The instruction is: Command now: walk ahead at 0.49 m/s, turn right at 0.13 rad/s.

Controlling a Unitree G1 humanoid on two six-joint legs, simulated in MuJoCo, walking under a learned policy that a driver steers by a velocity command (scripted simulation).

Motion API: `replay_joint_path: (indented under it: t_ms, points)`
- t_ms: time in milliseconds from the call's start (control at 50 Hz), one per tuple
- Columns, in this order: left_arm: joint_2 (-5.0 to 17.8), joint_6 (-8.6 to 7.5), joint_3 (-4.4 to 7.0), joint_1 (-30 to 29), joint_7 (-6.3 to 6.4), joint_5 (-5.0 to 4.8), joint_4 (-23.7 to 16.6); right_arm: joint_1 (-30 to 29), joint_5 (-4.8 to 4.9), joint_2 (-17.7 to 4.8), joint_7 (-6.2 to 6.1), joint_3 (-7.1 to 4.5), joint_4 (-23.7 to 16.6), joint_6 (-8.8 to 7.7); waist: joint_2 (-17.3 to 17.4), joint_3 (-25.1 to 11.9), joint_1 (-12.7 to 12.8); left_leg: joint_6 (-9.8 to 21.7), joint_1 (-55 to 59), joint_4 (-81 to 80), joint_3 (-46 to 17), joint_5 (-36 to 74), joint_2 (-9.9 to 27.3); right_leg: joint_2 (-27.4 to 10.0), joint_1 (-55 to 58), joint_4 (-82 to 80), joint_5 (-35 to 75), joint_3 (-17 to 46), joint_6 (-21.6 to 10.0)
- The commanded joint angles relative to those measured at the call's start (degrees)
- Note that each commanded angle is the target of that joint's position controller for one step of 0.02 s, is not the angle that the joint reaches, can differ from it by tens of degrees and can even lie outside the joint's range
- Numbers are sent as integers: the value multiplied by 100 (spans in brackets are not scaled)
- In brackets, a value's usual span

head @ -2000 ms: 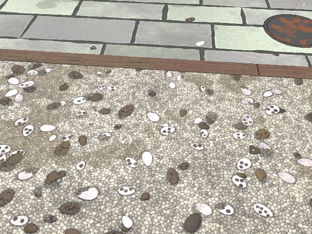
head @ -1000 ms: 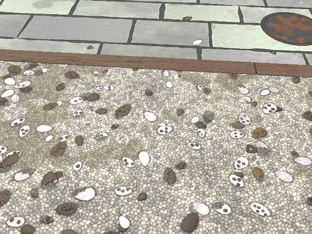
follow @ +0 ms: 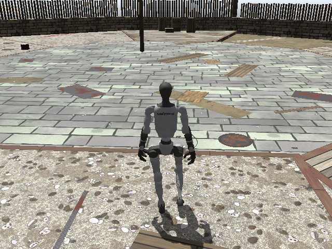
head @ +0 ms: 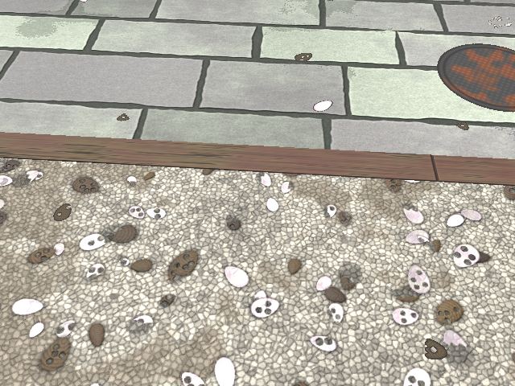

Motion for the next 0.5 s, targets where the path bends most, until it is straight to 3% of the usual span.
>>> replay_joint_path:
  t_ms: [20,120,220,280,320,340,360,380,400,420,440,480,500]
  points:
    - [184,146,52,382,-71,8,-111,362,-5,-484,-39,-35,-133,-152,324,272,180,478,-141,-1462,-1280,739,1692,-252,-551,-303,509,16,104]
    - [136,124,11,-802,-136,-86,-523,799,4,-382,-70,46,-81,-176,399,396,-98,54,326,-1433,-439,1917,1488,-52,-940,-1717,1553,-199,119]
    - [83,91,-54,-1573,-157,-74,-827,1244,-19,-450,-181,79,66,-174,455,417,-314,-43,1223,-1121,35,3201,1702,212,-762,-2891,1612,-732,-66]
    - [239,75,28,-1217,-114,-34,-794,1149,-28,-661,-288,41,68,-129,642,79,-47,-126,1787,-151,291,5544,1864,633,-167,-3090,853,-1027,-364]
    - [461,49,157,-218,-69,-20,-505,986,-57,-838,-323,-16,0,-46,791,-466,394,-127,1795,1319,384,6186,1956,932,814,-3279,394,-1057,-644]
    - [626,16,256,503,-53,34,-283,856,-28,-899,-292,-39,-76,-13,737,-799,758,-155,1309,2480,480,5410,1894,936,1811,-3793,567,-865,-832]
    - [1082,23,420,1200,1,119,-179,680,5,-810,-235,-21,-310,-32,277,-1272,1095,-237,45,4295,544,3348,1675,-73,3098,-3951,115,451,-1217]
    - [1529,114,552,1011,11,36,-298,896,129,-345,-105,18,-656,-84,-1265,-1763,613,-562,-2518,6537,154,-1888,237,-1694,4762,-4504,530,3792,-2251]
    - [1416,175,522,882,-5,-92,-295,262,24,-733,-69,-34,-826,-150,-67,-1493,656,-434,-3292,6654,-887,-1490,547,-1536,4535,-4855,397,3727,-2169]
    - [1208,174,462,498,19,-117,-340,-142,65,-719,-35,-27,-1021,-231,90,-827,492,-419,-3434,6232,-954,-955,831,-1433,3820,-5048,556,3019,-1926]
    - [888,153,384,267,20,-104,-344,-116,69,-699,-40,-36,-996,-254,524,-340,206,-448,-3126,5639,-912,-704,1018,-1207,3017,-5226,1209,2519,-1643]
    - [691,51,295,104,78,-147,-365,-36,-130,-544,-36,-20,-1027,-34,470,-156,-131,-635,-2472,4971,-923,-678,1185,-679,2161,-5302,2061,1759,-1334]
    - [725,-12,287,187,85,-175,-354,-4,-182,-497,-16,-21,-1057,77,363,-179,-186,-719,-2352,4752,-880,-699,1186,-559,2031,-5312,2339,1608,-1296]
